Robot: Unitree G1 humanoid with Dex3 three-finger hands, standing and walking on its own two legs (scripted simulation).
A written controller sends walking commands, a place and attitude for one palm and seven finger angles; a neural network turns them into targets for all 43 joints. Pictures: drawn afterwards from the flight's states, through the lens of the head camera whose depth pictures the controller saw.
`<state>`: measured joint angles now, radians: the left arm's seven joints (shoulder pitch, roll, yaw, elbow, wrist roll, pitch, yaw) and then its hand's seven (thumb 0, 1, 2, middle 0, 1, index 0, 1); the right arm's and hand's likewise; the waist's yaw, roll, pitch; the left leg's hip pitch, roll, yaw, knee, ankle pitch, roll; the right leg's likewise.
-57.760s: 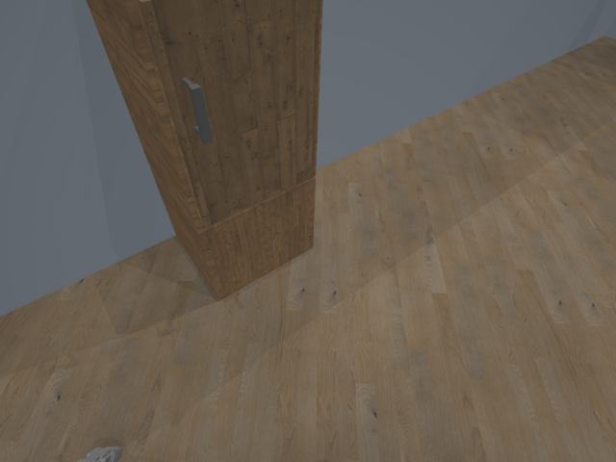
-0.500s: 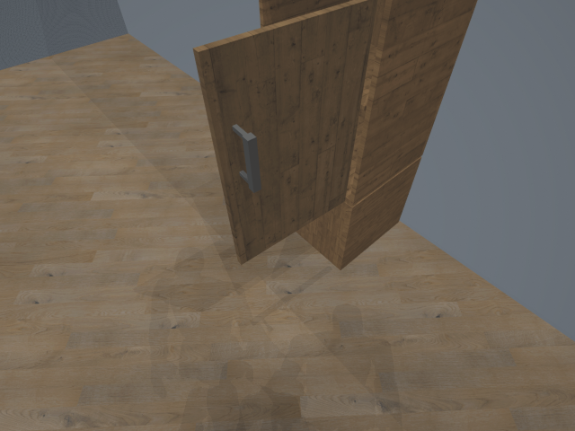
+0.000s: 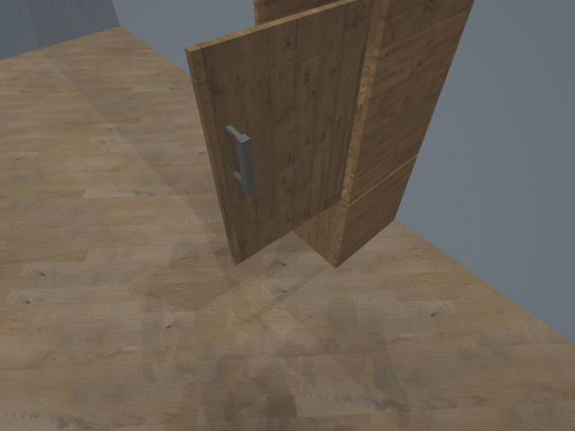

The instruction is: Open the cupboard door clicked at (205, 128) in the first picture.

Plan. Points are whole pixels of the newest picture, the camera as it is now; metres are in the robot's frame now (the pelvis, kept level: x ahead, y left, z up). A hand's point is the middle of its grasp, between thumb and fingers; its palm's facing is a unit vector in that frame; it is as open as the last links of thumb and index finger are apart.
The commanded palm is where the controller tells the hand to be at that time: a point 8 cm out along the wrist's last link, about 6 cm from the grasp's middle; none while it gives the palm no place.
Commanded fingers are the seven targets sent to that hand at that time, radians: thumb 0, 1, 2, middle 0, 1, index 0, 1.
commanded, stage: look to check the result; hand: left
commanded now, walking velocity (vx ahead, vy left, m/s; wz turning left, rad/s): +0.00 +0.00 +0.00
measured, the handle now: (240, 160) +0.58 +0.13 +0.03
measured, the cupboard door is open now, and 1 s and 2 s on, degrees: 86 86 86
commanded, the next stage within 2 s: stand and wait in 0.36 s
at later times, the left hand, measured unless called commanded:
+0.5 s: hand out of the picture +0.07 +0.23 -0.16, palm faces -0.02 -0.95 -0.31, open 7.4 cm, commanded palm none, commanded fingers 0.00 0.90 0.90 -0.20 -0.30 -0.20 -0.30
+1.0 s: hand out of the picture +0.08 +0.22 -0.16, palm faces -0.03 -0.95 -0.31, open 7.4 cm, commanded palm none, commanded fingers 0.00 0.90 0.90 -0.20 -0.30 -0.20 -0.30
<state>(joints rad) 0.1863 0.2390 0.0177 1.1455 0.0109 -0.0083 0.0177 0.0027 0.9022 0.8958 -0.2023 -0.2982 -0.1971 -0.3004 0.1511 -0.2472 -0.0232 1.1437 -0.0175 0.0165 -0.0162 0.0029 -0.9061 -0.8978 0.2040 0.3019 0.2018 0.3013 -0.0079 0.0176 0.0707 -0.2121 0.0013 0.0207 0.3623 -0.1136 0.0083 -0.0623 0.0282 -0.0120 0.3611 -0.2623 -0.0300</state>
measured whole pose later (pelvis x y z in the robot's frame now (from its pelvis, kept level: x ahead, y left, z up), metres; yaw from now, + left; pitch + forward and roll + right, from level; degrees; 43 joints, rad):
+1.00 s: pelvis +0.02 +0.00 +0.00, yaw -1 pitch -1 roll +0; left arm 0.15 0.28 0.01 1.14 0.01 -0.01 0.01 0.00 0.90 0.90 -0.20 -0.30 -0.20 -0.30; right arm 0.11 -0.28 -0.01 1.15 -0.01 0.01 -0.01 0.00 -0.90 -0.90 0.21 0.30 0.20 0.30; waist -0.01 0.00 0.07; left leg -0.17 0.00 0.04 0.32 -0.13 0.00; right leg -0.01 0.03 0.00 0.30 -0.26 -0.03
